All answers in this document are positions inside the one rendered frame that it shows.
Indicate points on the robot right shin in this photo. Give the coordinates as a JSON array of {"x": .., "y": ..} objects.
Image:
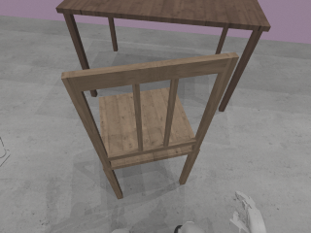
[{"x": 188, "y": 222}]

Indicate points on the chair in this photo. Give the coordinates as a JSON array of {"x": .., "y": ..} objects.
[{"x": 151, "y": 125}]

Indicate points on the robot right hand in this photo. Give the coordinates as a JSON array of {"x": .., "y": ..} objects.
[{"x": 251, "y": 221}]

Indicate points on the robot left hand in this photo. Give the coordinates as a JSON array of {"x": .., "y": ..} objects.
[{"x": 4, "y": 154}]

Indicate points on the table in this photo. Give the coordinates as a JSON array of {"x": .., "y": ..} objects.
[{"x": 233, "y": 14}]

